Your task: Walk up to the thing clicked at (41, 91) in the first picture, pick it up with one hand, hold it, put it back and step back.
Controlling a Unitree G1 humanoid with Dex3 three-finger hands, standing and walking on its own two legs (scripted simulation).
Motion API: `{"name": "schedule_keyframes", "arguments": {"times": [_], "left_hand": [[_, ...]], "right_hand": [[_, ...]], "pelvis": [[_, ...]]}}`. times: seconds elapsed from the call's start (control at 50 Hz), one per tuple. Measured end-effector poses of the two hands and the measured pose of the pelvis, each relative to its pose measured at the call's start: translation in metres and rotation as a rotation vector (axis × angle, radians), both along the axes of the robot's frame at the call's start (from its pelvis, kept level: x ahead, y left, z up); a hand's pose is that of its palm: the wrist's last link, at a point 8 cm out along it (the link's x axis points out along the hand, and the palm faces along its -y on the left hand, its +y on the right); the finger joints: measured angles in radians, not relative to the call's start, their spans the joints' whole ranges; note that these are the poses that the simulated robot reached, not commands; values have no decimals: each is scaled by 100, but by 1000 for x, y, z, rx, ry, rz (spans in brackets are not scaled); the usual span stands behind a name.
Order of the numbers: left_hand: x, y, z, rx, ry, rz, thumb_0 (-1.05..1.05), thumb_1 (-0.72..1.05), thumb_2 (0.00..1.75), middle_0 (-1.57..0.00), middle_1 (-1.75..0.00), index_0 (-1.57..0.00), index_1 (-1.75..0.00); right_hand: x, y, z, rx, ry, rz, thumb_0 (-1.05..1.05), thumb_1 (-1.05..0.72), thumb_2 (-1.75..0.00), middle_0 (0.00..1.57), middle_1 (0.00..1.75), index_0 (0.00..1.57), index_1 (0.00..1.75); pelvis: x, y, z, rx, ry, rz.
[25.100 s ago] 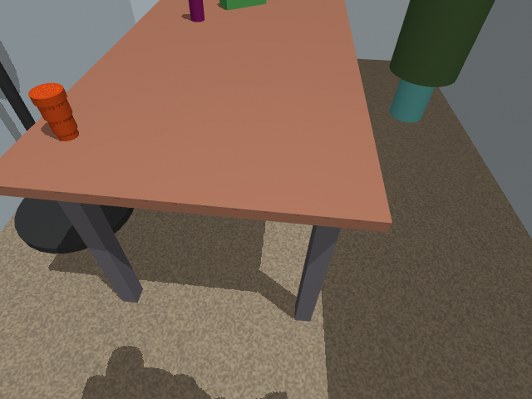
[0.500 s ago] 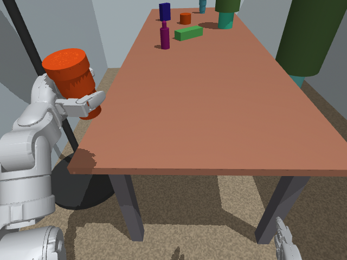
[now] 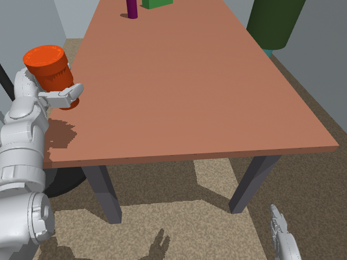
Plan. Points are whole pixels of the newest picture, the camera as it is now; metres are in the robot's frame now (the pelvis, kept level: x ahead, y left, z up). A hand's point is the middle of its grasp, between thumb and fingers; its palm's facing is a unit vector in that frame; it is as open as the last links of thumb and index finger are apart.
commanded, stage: crouch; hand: left
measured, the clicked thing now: (57, 81) +0.46 +0.20 +0.21
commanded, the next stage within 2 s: lower in 1.02 s
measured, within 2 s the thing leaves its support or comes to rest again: neither
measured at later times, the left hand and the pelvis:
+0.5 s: hand (67, 87) +0.51 +0.21 +0.16, palm faces +0.19 -0.98 +0.02, open 8.4 cm; pelvis +0.03 +0.01 +0.00, yaw -1 degrees
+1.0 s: hand (71, 88) +0.54 +0.21 +0.13, palm faces +0.21 -0.98 +0.02, open 8.4 cm; pelvis +0.03 +0.00 -0.01, yaw -1 degrees
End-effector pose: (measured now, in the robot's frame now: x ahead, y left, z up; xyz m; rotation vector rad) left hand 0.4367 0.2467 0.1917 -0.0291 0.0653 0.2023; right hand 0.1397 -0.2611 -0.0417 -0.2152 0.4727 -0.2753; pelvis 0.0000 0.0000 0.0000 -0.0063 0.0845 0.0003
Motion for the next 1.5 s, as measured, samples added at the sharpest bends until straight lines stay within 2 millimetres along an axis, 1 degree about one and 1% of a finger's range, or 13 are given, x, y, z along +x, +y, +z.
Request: {"name": "schedule_keyframes", "arguments": {"times": [0.12,0.22,0.36,0.54,0.74,0.84,1.0,1.08,1.2,1.28,1.38,1.5], "left_hand": [[17,7,-5,8,-13,5,-3,-26,115,-85,-112,-84,-115],[28,9,-13,22,-15,-10,-3,-26,115,-85,-112,-84,-115],[39,9,-28,12,-15,-21,-3,-26,115,-85,-112,-84,-115],[47,12,-36,15,-27,-13,-3,-26,115,-85,-112,-84,-115],[54,14,-43,9,-24,8,-3,-26,115,-85,-112,-84,-115],[61,15,-50,11,-18,5,-3,-26,115,-85,-112,-84,-115],[73,14,-59,5,-17,7,-3,-26,115,-85,-112,-84,-115],[79,15,-62,-1,-19,5,-3,-26,115,-85,-112,-84,-115],[86,18,-68,5,-13,-6,-3,-26,115,-85,-112,-84,-115],[90,22,-78,-4,-2,5,-3,-26,115,-86,-112,-84,-115],[94,25,-98,16,11,13,-3,-26,115,-86,-112,-84,-115],[100,21,-115,-1,10,-15,-3,-26,115,-85,-112,-84,-114]], "right_hand": [[7,5,0,5,22,6,-1,55,-5,6,5,5,5],[14,13,-3,20,50,20,-1,55,-5,6,5,5,5],[23,20,-8,38,96,24,-1,55,-5,6,5,5,5],[31,21,-10,42,136,30,-1,54,-5,6,5,5,5],[34,16,-13,31,160,28,-1,53,-5,6,5,5,5],[29,9,-14,14,176,13,-1,53,-5,6,5,5,5],[23,1,-10,-24,179,-8,-1,52,-5,6,5,5,5],[22,1,-9,-33,181,-14,-1,52,-5,6,5,5,5],[21,7,-11,-29,190,-13,-1,52,-5,6,5,5,5],[21,9,-15,-30,200,-11,-1,52,-5,6,5,5,5],[21,12,-21,-35,224,-4,-1,52,-5,6,5,5,5],[27,21,-23,-32,238,19,-1,51,-6,6,5,5,5]], "pelvis": [[9,2,0,-6,30,-2],[17,4,0,-10,49,-4],[28,7,-1,-14,67,-8],[36,7,-2,-17,84,-7],[34,4,-6,-15,103,-3],[31,3,-9,-16,122,-2],[27,4,-14,-20,150,-9],[26,5,-17,-23,164,-11],[27,7,-19,-28,183,-14],[27,10,-23,-32,203,-15],[27,13,-28,-35,234,-18],[31,13,-31,-40,257,-17]]}}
